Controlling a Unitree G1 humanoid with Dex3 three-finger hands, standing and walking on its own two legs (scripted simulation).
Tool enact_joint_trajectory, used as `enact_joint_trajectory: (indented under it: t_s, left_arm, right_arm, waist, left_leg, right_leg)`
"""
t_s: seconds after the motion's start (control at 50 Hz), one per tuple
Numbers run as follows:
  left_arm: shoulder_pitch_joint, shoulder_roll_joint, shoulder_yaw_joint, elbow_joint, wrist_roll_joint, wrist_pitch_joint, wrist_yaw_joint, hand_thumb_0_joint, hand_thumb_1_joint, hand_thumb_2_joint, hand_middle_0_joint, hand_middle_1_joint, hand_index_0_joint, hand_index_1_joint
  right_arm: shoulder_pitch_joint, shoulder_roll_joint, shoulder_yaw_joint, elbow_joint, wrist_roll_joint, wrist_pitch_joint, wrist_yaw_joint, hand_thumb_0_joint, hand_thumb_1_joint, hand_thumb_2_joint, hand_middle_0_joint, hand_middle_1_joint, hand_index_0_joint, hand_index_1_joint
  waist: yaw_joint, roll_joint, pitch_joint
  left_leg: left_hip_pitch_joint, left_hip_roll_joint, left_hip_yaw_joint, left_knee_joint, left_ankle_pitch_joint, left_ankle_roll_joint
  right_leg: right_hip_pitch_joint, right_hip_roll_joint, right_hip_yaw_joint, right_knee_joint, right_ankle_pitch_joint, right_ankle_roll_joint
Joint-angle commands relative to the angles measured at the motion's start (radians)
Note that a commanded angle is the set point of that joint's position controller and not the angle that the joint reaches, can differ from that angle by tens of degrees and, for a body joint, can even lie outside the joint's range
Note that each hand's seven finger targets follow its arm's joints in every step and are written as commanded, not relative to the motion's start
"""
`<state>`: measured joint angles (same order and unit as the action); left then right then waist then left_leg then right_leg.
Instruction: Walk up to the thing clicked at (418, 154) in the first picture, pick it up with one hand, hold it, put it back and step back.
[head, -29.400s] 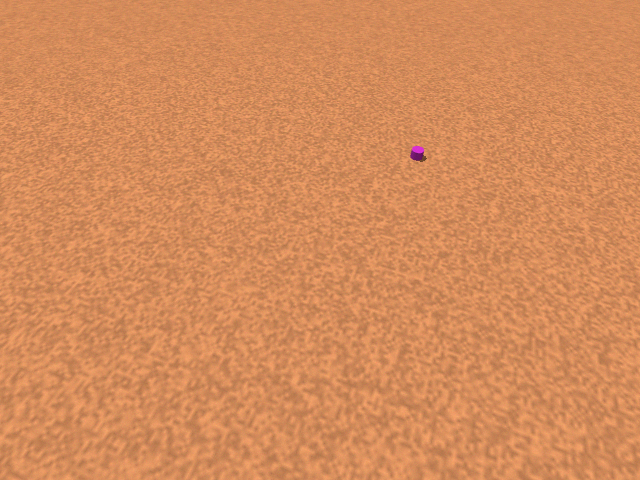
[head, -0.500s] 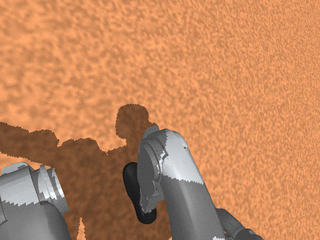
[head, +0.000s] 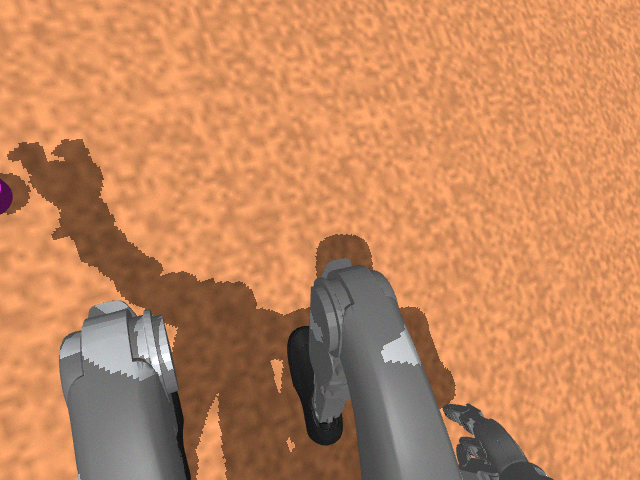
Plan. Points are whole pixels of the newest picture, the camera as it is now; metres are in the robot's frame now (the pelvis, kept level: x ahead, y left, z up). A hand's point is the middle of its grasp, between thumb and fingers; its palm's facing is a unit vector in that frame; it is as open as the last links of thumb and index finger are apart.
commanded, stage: withdraw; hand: left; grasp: from above
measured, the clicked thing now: out of the picture +0.49 +0.36 -0.33
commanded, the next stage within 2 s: home in 0.16 s
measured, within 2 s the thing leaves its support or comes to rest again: neither
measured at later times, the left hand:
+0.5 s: hand out of the picture +0.47 +0.39 -0.12, palm faces -0.38 -0.14 -0.91, open 12.7 cm
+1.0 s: hand out of the picture +0.28 +0.29 +0.09, palm faces -0.06 -0.84 -0.54, open 7.5 cm
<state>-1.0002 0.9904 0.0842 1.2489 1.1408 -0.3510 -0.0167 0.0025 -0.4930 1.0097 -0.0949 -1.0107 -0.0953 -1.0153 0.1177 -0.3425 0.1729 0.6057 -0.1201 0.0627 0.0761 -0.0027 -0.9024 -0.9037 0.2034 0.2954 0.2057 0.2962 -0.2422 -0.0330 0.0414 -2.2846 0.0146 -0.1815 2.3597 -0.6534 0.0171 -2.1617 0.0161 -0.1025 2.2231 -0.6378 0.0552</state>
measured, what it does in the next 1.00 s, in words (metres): rises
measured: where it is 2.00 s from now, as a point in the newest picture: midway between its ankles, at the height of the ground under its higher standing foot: (247, 431)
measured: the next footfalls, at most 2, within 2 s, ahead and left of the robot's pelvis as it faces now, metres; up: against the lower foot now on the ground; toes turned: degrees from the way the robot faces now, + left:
none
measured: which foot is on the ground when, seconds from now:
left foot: down 0.00-1.00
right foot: down 0.00-1.00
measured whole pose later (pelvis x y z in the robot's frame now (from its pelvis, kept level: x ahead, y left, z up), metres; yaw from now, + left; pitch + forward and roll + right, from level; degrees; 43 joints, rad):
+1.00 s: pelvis +0.02 +0.00 +0.19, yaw +8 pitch +28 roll -6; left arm -0.08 0.47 0.09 0.31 0.25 0.20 -0.01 0.01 0.86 0.89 -0.20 -0.31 -0.21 -0.31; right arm 0.07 -0.25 0.01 0.55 0.03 -0.03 -0.01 0.00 -0.90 -0.90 0.20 0.29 0.20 0.30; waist -0.06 0.02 -0.18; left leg -1.64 0.03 -0.10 1.75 -0.61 0.00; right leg -1.56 -0.01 -0.06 1.67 -0.60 0.04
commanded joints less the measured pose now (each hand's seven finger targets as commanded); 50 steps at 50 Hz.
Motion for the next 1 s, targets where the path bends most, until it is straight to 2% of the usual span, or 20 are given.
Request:
enact_joint_trajectory:
  t_s: [0.0, 0.1, 0.14, 0.2, 0.24, 0.26, 0.3, 0.36, 0.44, 0.48, 0.56, 0.64, 0.66, 0.68, 0.72, 0.74, 0.82, 0.92, 0.94, 0.98]
  left_arm:
    - [-0.332, 0.343, 0.102, -0.092, 0.071, -0.102, 0.150, 0.000, -0.522, 1.009, -0.096, -1.005, -0.089, -1.013]
    - [-0.401, 0.321, 0.090, -0.015, 0.156, -0.076, 0.326, 0.000, -0.541, 1.012, -0.077, -1.022, -0.076, -1.022]
    - [-0.443, 0.370, 0.121, -0.027, 0.183, -0.045, 0.371, 0.000, -0.535, 1.004, -0.076, -1.018, -0.079, -1.015]
    - [-0.455, 0.391, 0.128, -0.037, 0.193, 0.013, 0.397, 0.000, -0.533, 0.999, -0.081, -1.005, -0.082, -1.004]
    - [-0.415, 0.387, 0.138, -0.034, 0.176, 0.057, 0.400, 0.000, -0.531, 0.994, -0.074, -1.000, -0.078, -0.995]
    - [-0.413, 0.381, 0.140, -0.052, 0.165, 0.077, 0.394, 0.000, -0.451, 0.914, -0.154, -0.920, -0.158, -0.915]
    - [-0.373, 0.351, 0.135, -0.057, 0.130, 0.118, 0.363, 0.000, -0.303, 0.941, -0.228, -0.760, -0.203, -0.762]
    - [-0.284, 0.306, 0.131, -0.112, 0.048, 0.171, 0.283, 0.000, -0.106, 0.880, -0.212, -0.621, -0.193, -0.639]
    - [-0.041, 0.188, 0.119, -0.257, -0.097, 0.236, 0.137, 0.000, 0.214, 0.865, -0.203, -0.486, -0.192, -0.497]
    - [0.036, 0.155, 0.143, -0.458, -0.211, 0.265, 0.069, 0.000, 0.374, 0.803, -0.188, -0.389, -0.182, -0.395]
    - [0.219, 0.059, 0.165, -0.715, -0.429, 0.305, -0.035, 0.000, 0.563, 0.725, -0.169, -0.261, -0.169, -0.262]
    - [0.318, -0.001, 0.194, -0.906, -0.559, 0.316, -0.051, 0.000, 0.821, 0.855, -0.191, -0.286, -0.192, -0.285]
    - [0.359, -0.054, 0.172, -0.907, -0.588, 0.322, -0.051, 0.000, 0.892, 0.895, -0.198, -0.296, -0.199, -0.296]
    - [0.389, -0.092, 0.151, -0.939, -0.615, 0.324, -0.045, 0.000, 0.898, 0.898, -0.199, -0.297, -0.199, -0.297]
    - [0.456, -0.102, 0.174, -0.954, -0.656, 0.344, -0.022, 0.000, 0.899, 0.899, -0.199, -0.297, -0.199, -0.297]
    - [0.510, -0.161, 0.144, -0.963, -0.680, 0.358, -0.017, 0.000, 0.900, 0.899, -0.199, -0.297, -0.199, -0.297]
    - [0.597, -0.233, 0.116, -1.070, -0.774, 0.429, 0.011, 0.000, 0.899, 0.899, -0.199, -0.297, -0.199, -0.297]
    - [0.734, -0.337, 0.084, -1.164, -0.902, 0.512, 0.037, 0.000, 0.899, 0.899, -0.199, -0.297, -0.199, -0.297]
    - [0.749, -0.330, 0.098, -1.173, -0.922, 0.527, 0.046, 0.000, 0.900, 0.899, -0.199, -0.298, -0.199, -0.297]
    - [0.844, -0.383, 0.084, -1.142, -0.968, 0.558, 0.058, 0.000, 0.900, 0.899, -0.199, -0.298, -0.199, -0.298]
  right_arm:
    - [0.151, -0.224, -0.042, -0.004, -0.028, 0.021, -0.013, 0.000, -0.903, -0.903, 0.200, 0.300, 0.200, 0.300]
    - [0.181, -0.250, -0.041, 0.014, -0.049, 0.029, 0.011, 0.000, -0.903, -0.900, 0.200, 0.300, 0.200, 0.300]
    - [0.187, -0.258, -0.057, 0.017, -0.052, 0.015, 0.016, 0.000, -0.903, -0.899, 0.200, 0.300, 0.200, 0.300]
    - [0.196, -0.258, -0.072, 0.006, -0.046, -0.005, 0.022, 0.000, -0.904, -0.899, 0.200, 0.300, 0.200, 0.300]
    - [0.195, -0.250, -0.080, -0.004, -0.037, -0.014, 0.024, 0.000, -0.903, -0.898, 0.200, 0.300, 0.200, 0.300]
    - [0.202, -0.245, -0.086, 0.000, -0.034, -0.018, 0.026, 0.000, -0.889, -0.894, 0.200, 0.300, 0.200, 0.300]
    - [0.220, -0.240, -0.106, 0.001, -0.022, -0.025, 0.029, 0.000, -0.889, -0.894, 0.200, 0.300, 0.200, 0.300]
    - [0.245, -0.233, -0.138, -0.004, -0.002, -0.023, 0.031, 0.000, -0.892, -0.896, 0.200, 0.300, 0.200, 0.300]
    - [0.284, -0.221, -0.183, -0.016, 0.034, -0.010, 0.036, 0.000, -0.895, -0.897, 0.200, 0.300, 0.200, 0.300]
    - [0.278, -0.229, -0.211, -0.031, 0.053, 0.000, 0.026, 0.000, -0.897, -0.898, 0.200, 0.300, 0.200, 0.300]
    - [0.236, -0.197, -0.221, -0.046, 0.089, -0.001, -0.001, 0.000, -0.900, -0.900, 0.200, 0.300, 0.200, 0.300]
    - [0.188, -0.160, -0.239, -0.065, 0.115, -0.011, -0.024, 0.000, -0.900, -0.900, 0.200, 0.300, 0.200, 0.300]
    - [0.171, -0.150, -0.241, -0.071, 0.118, -0.016, -0.028, 0.000, -0.899, -0.900, 0.200, 0.300, 0.200, 0.300]
    - [0.158, -0.138, -0.239, -0.080, 0.122, -0.023, -0.032, 0.000, -0.899, -0.900, 0.200, 0.300, 0.200, 0.300]
    - [0.133, -0.133, -0.245, -0.087, 0.129, -0.036, -0.042, 0.000, -0.899, -0.900, 0.200, 0.300, 0.200, 0.300]
    - [0.124, -0.126, -0.248, -0.097, 0.131, -0.045, -0.044, 0.000, -0.899, -0.900, 0.200, 0.300, 0.200, 0.300]
    - [0.083, -0.116, -0.250, -0.123, 0.145, -0.081, -0.065, 0.000, -0.899, -0.900, 0.200, 0.300, 0.200, 0.300]
    - [0.031, -0.093, -0.240, -0.145, 0.159, -0.128, -0.098, 0.000, -0.900, -0.900, 0.200, 0.300, 0.200, 0.300]
    - [0.024, -0.088, -0.234, -0.145, 0.160, -0.137, -0.105, 0.000, -0.900, -0.900, 0.200, 0.300, 0.200, 0.300]
    - [0.016, -0.065, -0.222, -0.155, 0.164, -0.152, -0.118, 0.000, -0.900, -0.900, 0.200, 0.300, 0.200, 0.300]
  waist:
    - [-0.020, 0.430, -0.688]
    - [-0.063, 0.489, -0.688]
    - [-0.050, 0.528, -0.723]
    - [-0.038, 0.563, -0.765]
    - [-0.016, 0.535, -0.796]
    - [-0.008, 0.541, -0.803]
    - [-0.004, 0.524, -0.802]
    - [0.029, 0.476, -0.852]
    - [0.077, 0.406, -0.906]
    - [0.107, 0.413, -0.938]
    - [0.113, 0.304, -0.900]
    - [0.140, 0.282, -0.899]
    - [0.136, 0.276, -0.857]
    - [0.134, 0.289, -0.830]
    - [0.163, 0.288, -0.803]
    - [0.153, 0.283, -0.773]
    - [0.159, 0.271, -0.739]
    - [0.148, 0.228, -0.685]
    - [0.150, 0.226, -0.677]
    - [0.143, 0.177, -0.608]
  left_leg:
    - [0.559, -0.001, 0.078, -0.209, 0.207, -0.003]
    - [0.592, 0.004, 0.068, -0.210, 0.188, -0.004]
    - [0.603, 0.003, 0.070, -0.208, 0.172, -0.006]
    - [0.594, 0.008, 0.072, -0.212, 0.131, -0.007]
    - [0.557, 0.000, 0.084, -0.209, 0.118, 0.000]
    - [0.554, -0.002, 0.090, -0.217, 0.120, 0.001]
    - [0.556, -0.002, 0.085, -0.248, 0.106, 0.002]
    - [0.576, -0.004, 0.085, -0.288, 0.126, 0.005]
    - [0.654, -0.011, 0.100, -0.336, 0.234, 0.001]
    - [0.721, -0.011, 0.097, -0.379, 0.278, -0.005]
    - [0.719, -0.009, 0.088, -0.451, 0.259, 0.010]
    - [0.799, -0.001, 0.072, -0.539, 0.213, 0.011]
    - [0.820, 0.006, 0.067, -0.574, 0.178, 0.010]
    - [0.819, 0.009, 0.060, -0.618, 0.130, 0.009]
    - [0.867, 0.018, 0.052, -0.689, 0.074, 0.007]
    - [0.879, 0.017, 0.054, -0.721, 0.061, 0.007]
    - [0.975, 0.016, 0.052, -0.838, -0.002, 0.005]
    - [1.092, 0.011, 0.056, -0.936, 0.002, 0.001]
    - [1.114, 0.010, 0.057, -0.951, 0.010, 0.002]
    - [1.120, 0.005, 0.074, -0.984, 0.037, 0.003]
  right_leg:
    - [0.239, 0.038, -0.074, -0.135, 0.182, -0.093]
    - [0.172, 0.042, -0.109, -0.108, 0.175, -0.089]
    - [0.150, 0.037, -0.110, -0.093, 0.170, -0.091]
    - [0.153, 0.036, -0.099, -0.087, 0.153, -0.092]
    - [0.176, 0.032, -0.090, -0.096, 0.148, -0.090]
    - [0.184, 0.030, -0.086, -0.103, 0.152, -0.090]
    - [0.193, 0.029, -0.082, -0.121, 0.146, -0.089]
    - [0.239, 0.027, -0.073, -0.153, 0.159, -0.088]
    - [0.340, 0.025, -0.053, -0.213, 0.211, -0.094]
    - [0.354, 0.020, -0.041, -0.246, 0.233, -0.104]
    - [0.432, 0.017, -0.024, -0.328, 0.245, -0.095]
    - [0.492, 0.007, 0.001, -0.410, 0.207, -0.093]
    - [0.482, 0.005, 0.002, -0.437, 0.180, -0.091]
    - [0.502, 0.003, 0.000, -0.448, 0.158, -0.087]
    - [0.539, 0.003, 0.006, -0.489, 0.126, -0.084]
    - [0.561, 0.001, 0.007, -0.518, 0.117, -0.082]
    - [0.670, -0.001, 0.019, -0.635, 0.079, -0.076]
    - [0.795, -0.003, 0.045, -0.771, 0.075, -0.073]
    - [0.825, -0.004, 0.049, -0.793, 0.082, -0.072]
    - [0.885, -0.004, 0.060, -0.856, 0.086, -0.073]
